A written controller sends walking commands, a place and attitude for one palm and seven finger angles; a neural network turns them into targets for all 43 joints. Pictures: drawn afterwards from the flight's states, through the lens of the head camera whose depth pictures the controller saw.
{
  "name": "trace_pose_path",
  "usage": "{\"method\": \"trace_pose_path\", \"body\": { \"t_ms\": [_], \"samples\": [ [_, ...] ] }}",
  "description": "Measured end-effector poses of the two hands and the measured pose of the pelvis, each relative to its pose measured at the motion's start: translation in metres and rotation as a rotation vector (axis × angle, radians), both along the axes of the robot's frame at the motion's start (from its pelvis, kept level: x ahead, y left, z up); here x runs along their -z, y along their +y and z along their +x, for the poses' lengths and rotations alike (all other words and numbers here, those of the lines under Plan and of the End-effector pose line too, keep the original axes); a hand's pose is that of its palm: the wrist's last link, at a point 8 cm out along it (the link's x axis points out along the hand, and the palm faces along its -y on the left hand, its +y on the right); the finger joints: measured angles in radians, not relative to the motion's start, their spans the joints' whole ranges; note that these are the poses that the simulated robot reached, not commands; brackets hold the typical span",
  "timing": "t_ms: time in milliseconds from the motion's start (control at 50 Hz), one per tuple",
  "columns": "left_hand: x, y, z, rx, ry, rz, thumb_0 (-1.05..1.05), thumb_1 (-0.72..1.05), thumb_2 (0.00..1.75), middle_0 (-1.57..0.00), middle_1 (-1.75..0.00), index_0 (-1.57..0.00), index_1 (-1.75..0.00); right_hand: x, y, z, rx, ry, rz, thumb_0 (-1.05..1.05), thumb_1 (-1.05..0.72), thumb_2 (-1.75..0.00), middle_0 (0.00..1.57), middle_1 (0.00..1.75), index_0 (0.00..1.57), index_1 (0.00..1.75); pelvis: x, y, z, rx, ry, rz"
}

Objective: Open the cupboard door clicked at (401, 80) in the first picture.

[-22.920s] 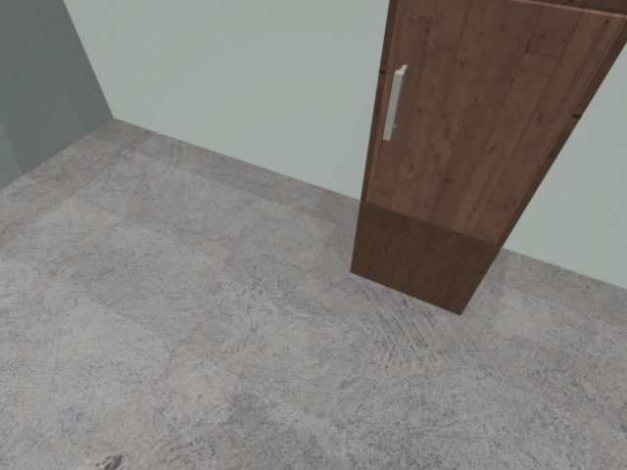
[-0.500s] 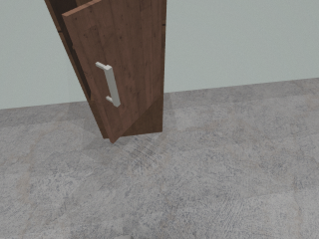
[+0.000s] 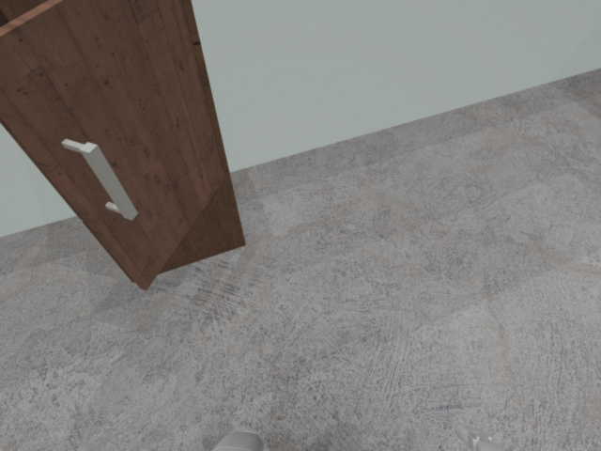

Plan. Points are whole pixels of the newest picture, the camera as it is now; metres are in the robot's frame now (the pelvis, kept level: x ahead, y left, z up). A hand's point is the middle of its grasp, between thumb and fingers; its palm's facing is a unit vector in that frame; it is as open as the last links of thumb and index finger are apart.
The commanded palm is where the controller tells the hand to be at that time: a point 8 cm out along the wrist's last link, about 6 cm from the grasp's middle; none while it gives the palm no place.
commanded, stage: walk to a spot facing it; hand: left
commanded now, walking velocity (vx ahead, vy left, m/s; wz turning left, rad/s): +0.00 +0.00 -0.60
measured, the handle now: (102, 182) +0.48 +0.39 +0.01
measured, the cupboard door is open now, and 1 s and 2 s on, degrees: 46 46 46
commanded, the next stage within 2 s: none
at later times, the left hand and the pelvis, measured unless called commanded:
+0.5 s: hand (214, 427) +0.16 +0.15 -0.16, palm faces -0.27 -0.91 -0.30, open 7.4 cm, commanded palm none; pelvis -0.01 -0.03 -0.01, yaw -17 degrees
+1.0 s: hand (268, 368) +0.25 +0.08 -0.17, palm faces -0.53 -0.83 -0.16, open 7.4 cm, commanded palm none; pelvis +0.10 -0.05 +0.00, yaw -35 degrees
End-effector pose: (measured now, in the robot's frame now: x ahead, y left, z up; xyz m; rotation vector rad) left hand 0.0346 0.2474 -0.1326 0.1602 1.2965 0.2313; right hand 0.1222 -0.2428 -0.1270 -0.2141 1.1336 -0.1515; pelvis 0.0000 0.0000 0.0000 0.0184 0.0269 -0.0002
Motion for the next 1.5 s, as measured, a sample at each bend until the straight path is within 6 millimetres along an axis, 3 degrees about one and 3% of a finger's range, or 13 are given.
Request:
{"method": "trace_pose_path", "body": {
  "t_ms": [100,240,420,500,620,780,840,920,1060,1220,1260,1320,1500],
  "samples": [
    [0.019,0.014,0.011,0.036,0.017,-0.033,0.01,0.90,0.90,-0.20,-0.30,-0.20,-0.30,-0.003,0.011,-0.003,0.024,-0.056,-0.031,0.00,-0.91,-0.90,0.20,0.30,0.20,0.30,0.010,0.015,0.002,0.045,0.016,-0.031],
    [0.009,0.018,0.051,0.141,-0.016,-0.034,0.01,0.91,0.90,-0.20,-0.30,-0.20,-0.30,-0.006,0.011,-0.061,0.083,0.047,-0.033,0.00,-0.91,-0.90,0.20,0.30,0.20,0.30,0.001,0.013,-0.001,0.131,-0.001,-0.032],
    [0.000,-0.027,0.121,0.357,-0.104,0.026,0.01,0.91,0.90,-0.20,-0.30,-0.20,-0.29,0.029,-0.028,-0.154,0.297,0.172,0.024,0.00,-0.90,-0.90,0.21,0.30,0.21,0.30,0.017,-0.018,-0.002,0.259,-0.008,-0.014],
    [-0.006,-0.050,0.132,0.406,-0.124,0.046,0.01,0.91,0.90,-0.20,-0.30,-0.20,-0.30,0.031,-0.046,-0.177,0.371,0.223,0.019,0.01,-0.91,-0.90,0.20,0.30,0.20,0.30,0.015,-0.026,-0.006,0.297,-0.019,-0.014],
    [-0.011,-0.076,0.134,0.456,-0.096,0.009,0.01,0.91,0.90,-0.20,-0.30,-0.20,-0.30,0.011,-0.056,-0.174,0.424,0.164,0.015,0.01,-0.91,-0.90,0.20,0.30,0.20,0.30,0.002,-0.034,0.001,0.359,-0.011,-0.002],
    [0.003,-0.080,0.142,0.478,-0.037,-0.064,0.01,0.90,0.90,-0.20,-0.30,-0.20,-0.30,-0.007,-0.049,-0.132,0.460,0.054,-0.001,0.01,-0.91,-0.90,0.20,0.30,0.20,0.30,-0.001,-0.032,0.034,0.441,0.011,-0.015],
    [0.017,-0.075,0.156,0.498,0.004,-0.075,0.01,0.90,0.90,-0.20,-0.30,-0.20,-0.30,-0.005,-0.043,-0.119,0.481,0.006,-0.034,0.01,-0.91,-0.90,0.20,0.30,0.20,0.30,0.007,-0.028,0.053,0.482,0.026,-0.035],
    [0.014,-0.087,0.192,0.578,0.035,-0.082,0.01,0.91,0.90,-0.20,-0.30,-0.20,-0.30,-0.011,-0.025,-0.129,0.549,0.044,-0.017,0.00,-0.91,-0.90,0.20,0.30,0.20,0.30,0.000,-0.035,0.074,0.545,0.020,-0.030],
    [0.006,-0.157,0.280,0.722,-0.027,-0.105,0.01,0.91,0.90,-0.19,-0.30,-0.20,-0.29,-0.008,0.018,-0.172,0.715,0.245,0.087,0.00,-0.91,-0.90,0.20,0.30,0.20,0.30,-0.004,-0.064,0.111,0.651,0.022,-0.038],
    [0.011,-0.306,0.376,0.933,-0.150,-0.147,0.01,0.91,0.90,-0.19,-0.30,-0.19,-0.29,0.006,0.044,-0.211,0.904,0.486,0.255,0.00,-0.91,-0.90,0.20,0.30,0.20,0.30,0.016,-0.131,0.149,0.742,0.009,-0.030],
    [0.015,-0.337,0.392,0.947,-0.216,-0.154,0.01,0.91,0.90,-0.19,-0.30,-0.20,-0.29,0.014,0.034,-0.211,0.936,0.520,0.293,0.01,-0.91,-0.90,0.20,0.30,0.20,0.30,0.026,-0.155,0.157,0.758,-0.005,-0.011],
    [0.012,-0.359,0.396,0.944,-0.220,-0.142,0.01,0.91,0.90,-0.20,-0.30,-0.20,-0.29,0.021,-0.007,-0.189,0.960,0.477,0.278,0.01,-0.91,-0.90,0.20,0.30,0.20,0.30,0.022,-0.177,0.166,0.773,-0.025,-0.022],
    [-0.003,-0.362,0.392,0.889,-0.060,-0.048,-0.01,0.95,0.90,-0.20,-0.30,-0.20,-0.30,0.009,-0.175,-0.055,0.901,0.093,0.125,0.01,-0.91,-0.90,0.20,0.30,0.20,0.30,-0.004,-0.239,0.212,0.813,-0.002,-0.022]
  ]
}}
